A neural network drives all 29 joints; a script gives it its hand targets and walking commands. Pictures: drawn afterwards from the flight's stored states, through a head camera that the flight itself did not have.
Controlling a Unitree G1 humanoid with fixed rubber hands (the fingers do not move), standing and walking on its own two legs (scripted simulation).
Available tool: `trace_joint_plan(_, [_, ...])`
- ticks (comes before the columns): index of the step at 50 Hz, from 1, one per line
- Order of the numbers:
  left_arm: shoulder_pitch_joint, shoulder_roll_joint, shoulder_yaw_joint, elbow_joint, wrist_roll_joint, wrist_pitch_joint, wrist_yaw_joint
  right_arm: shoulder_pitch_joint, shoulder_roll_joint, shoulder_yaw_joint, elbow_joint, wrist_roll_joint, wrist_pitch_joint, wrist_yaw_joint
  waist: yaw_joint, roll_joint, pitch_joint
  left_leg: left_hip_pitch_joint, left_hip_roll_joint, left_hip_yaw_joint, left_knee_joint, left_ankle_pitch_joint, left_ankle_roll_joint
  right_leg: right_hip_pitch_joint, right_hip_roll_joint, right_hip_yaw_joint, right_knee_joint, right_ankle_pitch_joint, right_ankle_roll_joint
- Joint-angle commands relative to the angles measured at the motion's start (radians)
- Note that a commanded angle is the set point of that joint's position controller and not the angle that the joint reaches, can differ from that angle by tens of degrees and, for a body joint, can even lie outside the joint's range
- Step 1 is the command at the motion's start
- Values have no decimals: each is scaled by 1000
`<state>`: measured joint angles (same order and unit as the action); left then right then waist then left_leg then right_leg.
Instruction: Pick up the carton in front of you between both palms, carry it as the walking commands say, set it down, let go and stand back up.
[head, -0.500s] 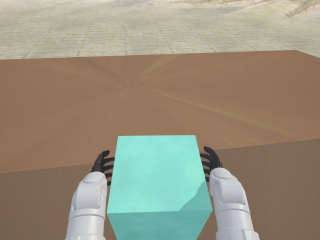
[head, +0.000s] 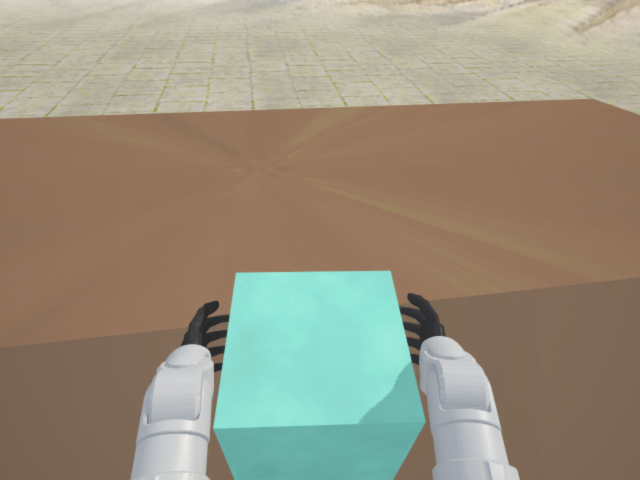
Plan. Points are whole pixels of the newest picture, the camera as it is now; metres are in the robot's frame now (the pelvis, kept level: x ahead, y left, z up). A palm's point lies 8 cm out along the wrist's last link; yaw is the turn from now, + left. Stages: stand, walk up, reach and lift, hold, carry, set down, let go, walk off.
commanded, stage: hold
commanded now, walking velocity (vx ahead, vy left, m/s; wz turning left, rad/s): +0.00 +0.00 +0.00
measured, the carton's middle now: (314, 385) +0.29 +0.00 -0.02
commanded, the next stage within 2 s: carry in 0.14 s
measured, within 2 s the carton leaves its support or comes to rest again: neither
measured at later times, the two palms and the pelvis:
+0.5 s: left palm (219, 304) +0.35 +0.13 +0.07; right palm (437, 295) +0.36 -0.17 +0.08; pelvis +0.08 -0.02 +0.00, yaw +1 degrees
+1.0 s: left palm (268, 198) +0.62 +0.08 +0.06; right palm (422, 197) +0.63 -0.22 +0.06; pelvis +0.35 -0.07 -0.02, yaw +1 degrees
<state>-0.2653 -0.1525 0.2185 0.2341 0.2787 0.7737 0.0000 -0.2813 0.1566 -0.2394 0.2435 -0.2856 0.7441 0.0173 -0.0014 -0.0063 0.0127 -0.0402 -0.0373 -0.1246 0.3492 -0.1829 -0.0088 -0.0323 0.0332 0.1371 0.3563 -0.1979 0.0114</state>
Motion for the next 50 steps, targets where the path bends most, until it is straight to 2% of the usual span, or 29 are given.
trace_joint_plan(1, [-506, -907, -543, -68, -274, -44, -233, -434, 919, 537, -10, 257, -13, 228, 0, 3, -221, 64, -60, 61, -43, 174, -12, 17, 61, -67, -51, 189, 7])
trace_joint_plan(6, [-496, -901, -547, -80, -276, -43, -233, -422, 919, 543, -21, 260, -11, 224, 1, 2, -219, 63, -62, 61, -43, 179, -11, 21, 61, -64, -52, 200, 9])
trace_joint_plan(7, [-520, -905, -558, -81, -282, -40, -233, -442, 918, 555, -30, 270, -8, 226, -3, 22, -219, -62, 113, 48, 45, 43, 9, -103, -107, -36, 33, 63, -8])
trace_joint_plan(9, [-524, -908, -589, -122, -306, -37, -229, -437, 926, 581, -61, 288, -4, 221, -2, 26, -211, -155, 113, -15, -17, -424, 27, -203, -81, -8, 16, -378, -24])
trace_joint_plan(10, [-542, -912, -610, -147, -320, -33, -226, -450, 929, 604, -90, 301, 2, 216, -4, 36, -191, -185, 119, -32, -33, -549, 37, -258, -70, -18, 31, -483, -25])
trace_joint_plan(13, [-548, -905, -686, -234, -372, 2, -215, -435, 921, 669, -180, 346, 39, 195, -7, 119, -251, -139, 193, -98, -73, -448, 75, -289, -28, -147, 198, -236, -9])
trace_joint_plan(16, [-542, -876, -759, -331, -435, 76, -200, -431, 875, 744, -289, 392, 115, 169, -4, 138, -290, -182, 216, -83, -51, -475, 102, -238, -22, -196, 113, -238, -16])
trace_joint_plan(17, [-548, -868, -775, -353, -450, 105, -195, -441, 855, 759, -320, 408, 145, 163, -1, 91, -270, -267, 185, -21, 7, -465, 80, -167, -52, -160, 51, -260, -24])
trace_joint_plan(18, [-523, -851, -781, -357, -462, 137, -189, -441, 842, 779, -342, 428, 178, 159, 10, -45, -255, -379, 123, 82, 160, -400, 39, -91, -154, -9, -39, -350, -55])
trace_joint_plan(19, [-490, -821, -780, -360, -466, 168, -181, -440, 831, 798, -360, 447, 212, 156, 24, -239, -248, -539, 60, 204, 388, -315, -1, 23, -291, 213, -144, -393, -115])
trace_joint_plan(20, [-455, -806, -776, -372, -464, 196, -171, -454, 827, 818, -390, 478, 243, 157, 31, -295, -188, -677, 56, 232, 398, -339, -6, 85, -373, 330, -155, -243, -180])
trace_joint_plan(21, [-450, -799, -781, -415, -466, 222, -161, -475, 838, 842, -417, 515, 269, 159, 36, -226, -179, -698, 74, 208, 395, -375, 3, 93, -382, 326, -144, -97, -215])
trace_joint_plan(23, [-459, -808, -800, -508, -500, 272, -147, -443, 857, 865, -448, 568, 310, 158, 30, -125, -254, -609, 60, 232, 302, -293, 9, 108, -346, 185, -100, 44, -193])
trace_joint_plan(25, [-434, -818, -822, -576, -531, 312, -142, -374, 869, 868, -485, 583, 343, 151, 23, -150, -313, -442, 17, 298, 160, -169, 3, 70, -276, 24, -49, 98, -145])
trace_joint_plan(27, [-362, -832, -834, -604, -549, 348, -148, -301, 872, 853, -521, 572, 375, 143, 7, -112, -362, -78, 13, 337, 5, -27, 9, -144, -209, -120, 72, 32, -96])
trace_joint_plan(28, [-339, -827, -833, -612, -555, 364, -154, -261, 863, 842, -533, 561, 390, 138, -9, -41, -405, 170, 97, 230, -18, -48, 34, -330, -179, -177, 204, -9, -64])
trace_joint_plan(29, [-346, -819, -836, -638, -565, 385, -163, -218, 834, 829, -540, 533, 401, 131, -24, 213, -410, 307, 340, -142, -107, -192, 124, -566, -104, -280, 474, -159, -10])
trace_joint_plan(30, [-371, -808, -845, -649, -579, 403, -171, -209, 847, 820, -530, 512, 412, 126, -26, 295, -349, 333, 481, -378, -118, -92, 246, -764, -51, -251, 579, -332, -18])
trace_joint_plan(31, [-385, -827, -846, -661, -588, 413, -179, -223, 868, 819, -568, 519, 423, 123, -28, 199, -309, 302, 510, -371, -102, -4, 284, -823, -105, -187, 668, -362, -38])
trace_joint_plan(32, [-413, -827, -843, -667, -602, 419, -185, -266, 875, 823, -600, 535, 433, 121, -28, 124, -294, 268, 481, -299, -96, 85, 263, -829, -128, -175, 708, -352, -48])
trace_joint_plan(33, [-426, -839, -844, -668, -619, 425, -186, -308, 874, 828, -629, 550, 440, 120, -27, 67, -302, 240, 455, -223, -120, 42, 232, -819, -145, -171, 672, -305, -49])
trace_joint_plan(37, [-402, -837, -824, -655, -604, 439, -161, -356, 854, 850, -652, 600, 471, 129, -20, 116, -284, 122, 324, 65, -163, 105, 145, -640, -117, -260, 393, -101, -12])
trace_joint_plan(41, [-364, -814, -795, -633, -562, 457, -138, -330, 825, 840, -615, 611, 494, 143, -19, 176, -251, 25, 280, 198, -120, 195, 102, -443, -65, -349, 197, 51, -13])
trace_joint_plan(44, [-359, -808, -778, -616, -551, 465, -138, -337, 813, 836, -609, 606, 506, 148, 3, 115, -308, -121, 221, 324, 143, 318, 48, -77, -7, -437, 113, 55, -40])
trace_joint_plan(45, [-352, -806, -772, -605, -547, 468, -140, -348, 797, 831, -608, 606, 509, 150, 24, 62, -370, -236, 194, 350, 328, 227, 17, 109, -84, -342, 117, -12, -43])
trace_joint_plan(46, [-341, -791, -760, -587, -533, 466, -139, -373, 790, 838, -624, 609, 517, 153, 38, -185, -409, -418, 100, 356, 625, -16, -36, 194, -354, 132, -64, -234, -129])
trace_joint_plan(47, [-360, -807, -759, -579, -532, 464, -140, -411, 814, 841, -625, 615, 523, 154, 36, -288, -400, -628, 33, 247, 815, -293, -28, 278, -486, 402, -161, -188, -240])
trace_joint_plan(48, [-376, -839, -767, -600, -545, 462, -143, -405, 838, 842, -612, 614, 518, 158, 26, -210, -393, -671, 102, 158, 914, -291, 6, 250, -489, 350, -146, -98, -246])
trace_joint_plan(50, [-422, -907, -796, -644, -567, 444, -149, -410, 893, 842, -621, 613, 495, 161, 19, -44, -383, -673, 170, 135, 884, -186, 33, 161, -424, 177, -124, 43, -203])
